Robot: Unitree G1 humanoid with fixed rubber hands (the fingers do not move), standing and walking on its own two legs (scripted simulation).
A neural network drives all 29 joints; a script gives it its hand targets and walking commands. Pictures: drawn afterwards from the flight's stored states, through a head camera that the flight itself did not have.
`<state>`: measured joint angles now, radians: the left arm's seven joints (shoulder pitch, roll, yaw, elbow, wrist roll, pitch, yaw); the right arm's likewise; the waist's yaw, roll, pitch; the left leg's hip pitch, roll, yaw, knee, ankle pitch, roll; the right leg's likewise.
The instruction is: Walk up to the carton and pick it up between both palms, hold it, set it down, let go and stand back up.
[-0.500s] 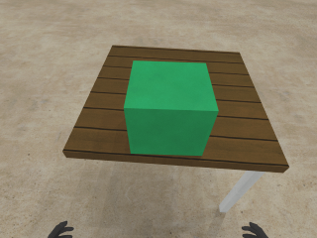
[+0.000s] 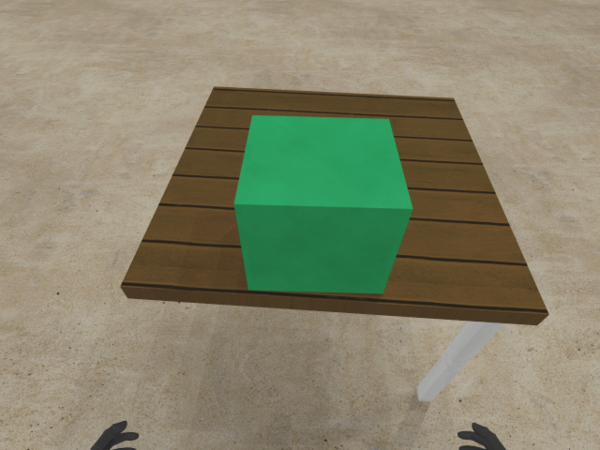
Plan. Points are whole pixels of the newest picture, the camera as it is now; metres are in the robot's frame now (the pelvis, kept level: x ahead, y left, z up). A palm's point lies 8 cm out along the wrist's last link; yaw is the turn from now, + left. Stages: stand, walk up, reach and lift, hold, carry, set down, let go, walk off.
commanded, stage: stand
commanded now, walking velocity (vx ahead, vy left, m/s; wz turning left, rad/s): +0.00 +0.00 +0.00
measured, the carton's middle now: (318, 205) +0.53 -0.01 -0.01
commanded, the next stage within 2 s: none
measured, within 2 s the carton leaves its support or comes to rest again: neither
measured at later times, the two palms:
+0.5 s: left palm out of the picture +0.09 +0.29 -0.10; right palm out of the picture +0.10 -0.26 -0.10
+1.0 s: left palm out of the picture +0.09 +0.29 -0.10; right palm out of the picture +0.09 -0.26 -0.10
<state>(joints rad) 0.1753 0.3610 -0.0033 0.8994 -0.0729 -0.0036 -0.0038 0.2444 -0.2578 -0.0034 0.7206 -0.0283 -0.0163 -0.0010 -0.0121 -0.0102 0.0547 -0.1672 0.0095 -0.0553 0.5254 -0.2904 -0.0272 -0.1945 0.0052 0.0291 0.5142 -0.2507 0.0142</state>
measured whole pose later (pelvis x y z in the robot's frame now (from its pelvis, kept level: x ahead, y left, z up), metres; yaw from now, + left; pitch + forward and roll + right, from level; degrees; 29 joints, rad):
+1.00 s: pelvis -0.01 +0.00 +0.00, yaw +0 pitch -4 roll +0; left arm 0.18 0.36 0.00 0.93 -0.07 -0.01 -0.01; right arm 0.23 -0.26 0.00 0.76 -0.03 -0.02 0.00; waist -0.01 0.00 0.05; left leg -0.17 0.01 -0.06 0.49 -0.26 -0.03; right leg -0.19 0.01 0.03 0.48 -0.22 0.01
